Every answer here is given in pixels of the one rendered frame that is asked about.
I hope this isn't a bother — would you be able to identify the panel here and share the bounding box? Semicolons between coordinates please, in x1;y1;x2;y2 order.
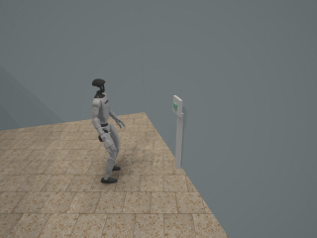
172;95;184;170

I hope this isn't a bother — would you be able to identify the robot left forearm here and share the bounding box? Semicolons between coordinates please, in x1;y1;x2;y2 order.
109;107;118;120

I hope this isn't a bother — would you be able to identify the right robot upper arm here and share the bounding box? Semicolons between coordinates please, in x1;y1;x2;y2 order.
91;99;101;123

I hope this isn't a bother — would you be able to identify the robot right hand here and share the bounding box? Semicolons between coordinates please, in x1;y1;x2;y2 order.
103;139;117;155

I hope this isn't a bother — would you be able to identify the robot left hand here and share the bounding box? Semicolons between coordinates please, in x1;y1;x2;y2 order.
115;118;126;129

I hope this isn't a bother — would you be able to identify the robot left thigh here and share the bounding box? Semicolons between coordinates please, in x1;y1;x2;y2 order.
109;124;120;153

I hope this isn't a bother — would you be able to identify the robot right foot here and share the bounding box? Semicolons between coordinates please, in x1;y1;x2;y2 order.
101;177;117;183

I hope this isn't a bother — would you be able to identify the robot right forearm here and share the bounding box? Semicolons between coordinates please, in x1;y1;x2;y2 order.
92;119;108;142

